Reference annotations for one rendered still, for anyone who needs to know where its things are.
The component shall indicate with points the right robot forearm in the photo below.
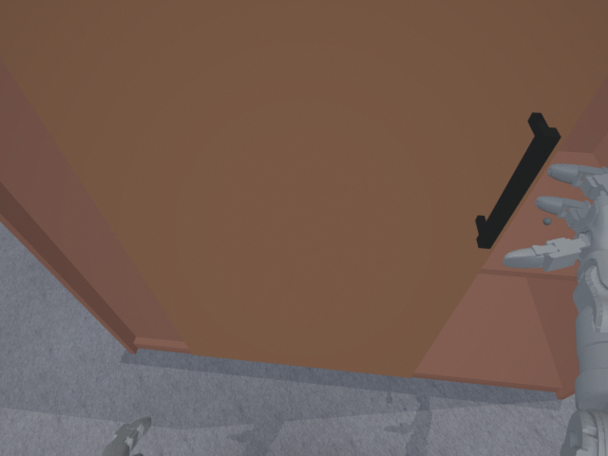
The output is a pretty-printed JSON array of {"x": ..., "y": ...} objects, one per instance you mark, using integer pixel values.
[{"x": 591, "y": 300}]

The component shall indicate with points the right robot hand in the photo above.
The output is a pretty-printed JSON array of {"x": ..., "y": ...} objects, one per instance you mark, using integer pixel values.
[{"x": 581, "y": 217}]

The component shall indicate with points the left robot hand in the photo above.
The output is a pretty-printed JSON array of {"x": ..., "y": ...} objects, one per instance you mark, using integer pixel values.
[{"x": 126, "y": 437}]

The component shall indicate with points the right robot upper arm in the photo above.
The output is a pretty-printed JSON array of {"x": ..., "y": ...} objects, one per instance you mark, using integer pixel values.
[{"x": 586, "y": 434}]

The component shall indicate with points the wardrobe door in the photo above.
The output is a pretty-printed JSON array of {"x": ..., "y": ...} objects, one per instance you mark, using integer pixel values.
[
  {"x": 297, "y": 181},
  {"x": 38, "y": 175}
]

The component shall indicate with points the handle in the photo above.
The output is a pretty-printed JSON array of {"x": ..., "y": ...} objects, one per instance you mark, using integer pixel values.
[{"x": 545, "y": 140}]

